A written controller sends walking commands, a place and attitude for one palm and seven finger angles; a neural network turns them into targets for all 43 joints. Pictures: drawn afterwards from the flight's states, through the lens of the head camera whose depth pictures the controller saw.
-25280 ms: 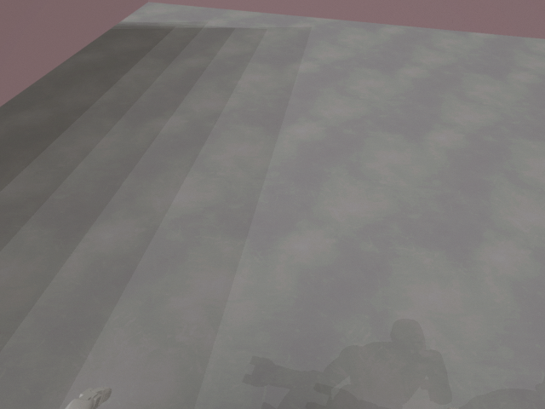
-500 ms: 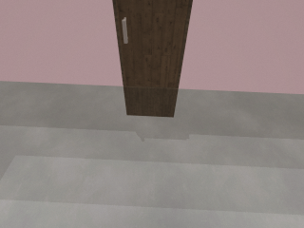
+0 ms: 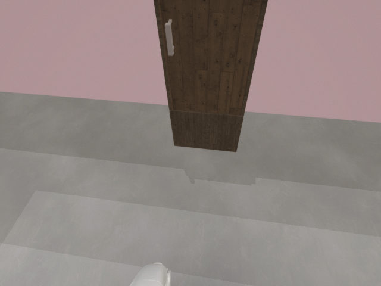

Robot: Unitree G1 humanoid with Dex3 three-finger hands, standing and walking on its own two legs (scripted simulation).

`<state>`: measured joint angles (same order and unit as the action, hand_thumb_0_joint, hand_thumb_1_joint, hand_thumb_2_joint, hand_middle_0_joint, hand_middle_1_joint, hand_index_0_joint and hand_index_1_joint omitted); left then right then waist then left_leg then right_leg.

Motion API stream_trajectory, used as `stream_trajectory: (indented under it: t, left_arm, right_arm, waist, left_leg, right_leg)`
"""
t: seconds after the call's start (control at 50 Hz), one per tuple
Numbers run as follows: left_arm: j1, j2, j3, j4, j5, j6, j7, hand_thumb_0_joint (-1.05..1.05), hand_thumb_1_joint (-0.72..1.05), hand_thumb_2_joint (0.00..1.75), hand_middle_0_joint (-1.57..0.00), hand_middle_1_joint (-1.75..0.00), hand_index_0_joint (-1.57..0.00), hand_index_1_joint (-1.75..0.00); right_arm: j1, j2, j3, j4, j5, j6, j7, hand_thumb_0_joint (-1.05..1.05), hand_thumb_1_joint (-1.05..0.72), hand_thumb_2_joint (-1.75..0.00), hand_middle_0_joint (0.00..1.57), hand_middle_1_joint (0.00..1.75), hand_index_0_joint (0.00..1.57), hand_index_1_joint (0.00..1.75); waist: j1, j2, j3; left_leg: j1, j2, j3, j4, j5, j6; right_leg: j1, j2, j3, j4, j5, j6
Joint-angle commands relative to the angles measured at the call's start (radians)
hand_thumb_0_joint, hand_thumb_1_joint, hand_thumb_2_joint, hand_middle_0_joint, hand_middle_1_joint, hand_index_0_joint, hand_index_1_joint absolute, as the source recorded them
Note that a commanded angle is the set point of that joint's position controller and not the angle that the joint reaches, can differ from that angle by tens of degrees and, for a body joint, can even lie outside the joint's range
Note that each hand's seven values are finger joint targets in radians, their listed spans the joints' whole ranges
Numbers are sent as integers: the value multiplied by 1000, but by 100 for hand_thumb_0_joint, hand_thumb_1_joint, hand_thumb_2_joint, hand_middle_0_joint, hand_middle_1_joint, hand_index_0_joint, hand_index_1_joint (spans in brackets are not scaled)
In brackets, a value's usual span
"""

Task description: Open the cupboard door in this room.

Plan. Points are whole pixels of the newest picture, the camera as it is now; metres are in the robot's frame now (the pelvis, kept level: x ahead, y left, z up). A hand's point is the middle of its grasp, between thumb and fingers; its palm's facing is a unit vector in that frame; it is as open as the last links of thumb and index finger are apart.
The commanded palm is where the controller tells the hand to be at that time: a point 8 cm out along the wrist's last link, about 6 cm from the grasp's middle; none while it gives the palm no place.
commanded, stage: take the last steps up to it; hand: left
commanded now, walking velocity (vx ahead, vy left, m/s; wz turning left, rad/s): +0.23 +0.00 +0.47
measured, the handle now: (170, 37) +0.99 +0.18 +0.01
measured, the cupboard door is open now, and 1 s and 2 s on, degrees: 0 0 0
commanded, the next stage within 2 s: come to a stop and stand still in 1.04 s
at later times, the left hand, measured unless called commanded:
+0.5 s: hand (118, 240) +0.24 +0.23 -0.18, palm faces +0.08 -0.98 -0.18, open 7.3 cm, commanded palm none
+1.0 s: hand (151, 194) +0.38 +0.17 -0.17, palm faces +0.01 -0.98 -0.21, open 7.2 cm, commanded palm none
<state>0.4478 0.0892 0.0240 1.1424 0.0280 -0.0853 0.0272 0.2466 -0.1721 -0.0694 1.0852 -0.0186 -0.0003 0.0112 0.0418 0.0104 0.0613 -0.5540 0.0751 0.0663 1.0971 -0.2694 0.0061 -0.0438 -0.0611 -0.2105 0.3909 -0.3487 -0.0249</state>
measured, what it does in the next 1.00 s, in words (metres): walks ahead: left foot, then right foot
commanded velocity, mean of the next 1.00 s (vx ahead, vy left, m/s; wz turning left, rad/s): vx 0.25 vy -0.01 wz -0.08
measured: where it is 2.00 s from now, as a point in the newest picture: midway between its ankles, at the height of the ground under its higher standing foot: (210, 247)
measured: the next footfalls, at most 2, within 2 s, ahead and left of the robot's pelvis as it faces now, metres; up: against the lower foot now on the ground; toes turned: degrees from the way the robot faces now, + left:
left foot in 0.22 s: +0.25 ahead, +0.13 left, +0.00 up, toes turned +12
right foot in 0.76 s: +0.38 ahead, -0.13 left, +0.00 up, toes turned -12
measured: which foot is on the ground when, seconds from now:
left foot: up 0.00-0.20, down 0.22-0.76, up 0.78-1.00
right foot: down 0.00-0.22, up 0.24-0.74, down 0.76-1.00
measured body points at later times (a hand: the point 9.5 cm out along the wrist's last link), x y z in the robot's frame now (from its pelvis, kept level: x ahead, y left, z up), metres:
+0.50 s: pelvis +0.19 +0.05 +0.00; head +0.21 +0.06 +0.44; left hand +0.24 +0.28 -0.16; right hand +0.25 -0.19 -0.15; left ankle +0.21 +0.12 -0.74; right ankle +0.22 -0.10 -0.66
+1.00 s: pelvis +0.35 -0.01 +0.00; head +0.37 -0.02 +0.45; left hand +0.38 +0.22 -0.15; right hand +0.35 -0.24 -0.16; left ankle +0.38 +0.11 -0.69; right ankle +0.34 -0.12 -0.74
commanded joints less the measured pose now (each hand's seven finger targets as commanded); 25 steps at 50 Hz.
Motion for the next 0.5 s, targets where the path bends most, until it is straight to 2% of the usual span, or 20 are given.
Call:
stream_trajectory:
  t: [0.0, 0.04, 0.08, 0.1, 0.12, 0.14, 0.16, 0.18, 0.2, 0.22, 0.24, 0.26, 0.28, 0.3, 0.32, 0.36, 0.38, 0.42, 0.48]
  left_arm:
    - [99, 123, 10, -1, 2, -10, 5, 0, 90, 90, -20, -30, -20, -30]
    - [96, 139, 13, -6, 0, -6, 6, 0, 90, 90, -20, -30, -20, -30]
    - [115, 145, 13, 1, -2, -2, 9, 0, 90, 90, -20, -30, -20, -30]
    - [110, 160, 13, 5, -3, 0, 10, 0, 90, 90, -20, -30, -20, -30]
    - [96, 178, 17, 5, -5, -1, 12, 0, 90, 90, -20, -30, -20, -30]
    - [80, 196, 18, 2, -8, -1, 11, 0, 90, 90, -20, -30, -20, -30]
    - [53, 212, 21, -3, -14, -2, 10, 0, 90, 90, -20, -30, -20, -30]
    - [78, 192, 18, -12, -23, -1, 3, 0, 90, 90, -20, -30, -20, -30]
    - [128, 122, 6, -22, -36, 1, -4, 0, 90, 90, -20, -30, -20, -30]
    - [82, 129, 8, -54, -30, 7, 5, 0, 90, 90, -20, -30, -20, -30]
    - [14, 113, 8, -76, -29, 14, 8, 0, 90, 90, -20, -30, -20, -30]
    - [-16, 91, 5, -69, -22, 15, 6, 0, 90, 90, -20, -30, -20, -30]
    - [-23, 96, 14, -60, -14, 23, -2, 0, 90, 90, -20, -30, -20, -30]
    - [-24, 100, 16, -55, -9, 35, -11, 0, 90, 90, -20, -30, -20, -30]
    - [-7, 80, 17, -55, -3, 50, -16, 0, 90, 90, -20, -30, -20, -30]
    - [10, 63, 20, -65, 1, 75, -21, 0, 90, 90, -20, -30, -20, -30]
    - [-1, 63, 23, -74, 2, 82, -24, 0, 90, 90, -20, -30, -20, -30]
    - [-49, 73, 33, -106, 4, 88, -32, 0, 90, 90, -20, -30, -20, -30]
    - [-163, 95, 39, -150, 3, 92, -43, 0, 90, 90, -20, -30, -20, -30]
  right_arm:
    - [-95, 29, 18, -96, 4, -14, 21, 0, -90, -90, 20, 30, 20, 30]
    - [-161, 18, 28, -123, 7, -17, 26, 0, -90, -90, 20, 30, 20, 30]
    - [-212, 11, 36, -143, 5, -25, 25, 0, -90, -90, 20, 30, 20, 30]
    - [-196, 4, 36, -140, 2, -29, 20, 0, -90, -90, 20, 30, 20, 30]
    - [-146, -7, 33, -128, -1, -36, 13, 0, -90, -90, 20, 30, 20, 30]
    - [-49, -27, 26, -99, -4, -41, 6, 0, -90, -90, 20, 30, 20, 30]
    - [94, -65, 12, -55, -10, -44, 0, 0, -90, -90, 20, 30, 20, 30]
    - [206, -141, -6, -26, -19, -46, -9, 0, -90, -90, 20, 30, 20, 30]
    - [287, -244, -33, -8, -18, -52, -19, 0, -90, -90, 20, 30, 20, 30]
    - [274, -276, -34, -8, 7, -44, -23, 0, -90, -90, 20, 30, 20, 30]
    - [199, -245, -31, -23, 9, -48, -28, 0, -90, -90, 20, 30, 20, 30]
    - [133, -186, -19, -34, 5, -63, -32, 0, -90, -90, 20, 30, 20, 30]
    - [77, -134, -2, -48, 0, -69, -32, 0, -90, -90, 20, 30, 20, 30]
    - [52, -102, 9, -52, -1, -75, -29, 0, -90, -90, 20, 30, 20, 30]
    - [36, -85, 14, -53, -4, -78, -29, 0, -90, -90, 20, 30, 20, 30]
    - [13, -73, 15, -57, -3, -79, -26, 0, -90, -90, 20, 30, 20, 30]
    - [6, -77, 11, -60, -2, -79, -25, 0, -90, -90, 20, 30, 20, 30]
    - [22, -78, 0, -68, -6, -81, -26, 0, -90, -90, 20, 30, 20, 30]
    - [68, -100, -9, -60, -8, -81, -27, 0, -90, -90, 20, 30, 20, 30]
  waist:
    - [-15, -159, 106]
    - [-7, -174, 119]
    - [2, -173, 114]
    - [-11, -166, 91]
    - [-39, -165, 46]
    - [-84, -157, -23]
    - [-147, -141, -116]
    - [-177, -42, -234]
    - [-175, 188, -349]
    - [-170, 150, -367]
    - [-140, 53, -205]
    - [-114, 65, -147]
    - [-85, 55, -89]
    - [-61, 37, -38]
    - [-38, 48, -28]
    - [-9, 75, -4]
    - [-3, 80, 8]
    - [-7, 88, 17]
    - [-34, 76, 30]
  left_leg:
    - [-107, 14, 51, -143, 104, -17]
    - [-76, -6, 93, -259, 126, -11]
    - [-33, -31, 123, -356, 131, 5]
    - [36, -49, 136, -398, 136, 16]
    - [135, -77, 146, -437, 140, 34]
    - [270, -103, 148, -484, 161, 52]
    - [438, -86, 120, -556, 237, 64]
    - [693, 33, -9, -540, 432, 100]
    - [899, 327, -381, -566, 721, 231]
    - [833, 406, -451, -659, 693, 293]
    - [692, 403, -400, -705, 609, 290]
    - [595, 367, -348, -740, 538, 247]
    - [496, 331, -274, -771, 451, 212]
    - [384, 295, -207, -805, 368, 179]
    - [313, 263, -153, -831, 302, 160]
    - [211, 235, -100, -885, 142, 146]
    - [196, 229, -88, -907, 82, 146]
    - [220, 227, -83, -933, 43, 151]
    - [323, 238, -79, -940, 42, 157]
  right_leg:
    - [-9, -211, 54, -182, 600, -45]
    - [8, -192, 10, -174, 692, -39]
    - [53, -198, 1, -132, 833, -40]
    - [61, -208, -5, -82, 923, -41]
    - [63, -214, -5, -7, 1016, -40]
    - [47, -211, -12, 112, 1066, -30]
    - [6, -205, -22, 282, 992, -11]
    - [-160, -143, -21, 486, 667, 16]
    - [-409, 4, 13, 820, -165, 42]
    - [-450, 8, 145, 981, -279, 15]
    - [-519, -27, 180, 1032, -205, 10]
    - [-552, -56, 205, 1033, -126, 20]
    - [-538, -80, 219, 1007, -72, 26]
    - [-487, -93, 216, 958, -40, 30]
    - [-447, -89, 208, 916, -26, 35]
    - [-416, -89, 196, 860, 20, 39]
    - [-434, -94, 193, 834, 51, 43]
    - [-479, -100, 192, 775, 107, 50]
    - [-553, -105, 185, 653, 147, 59]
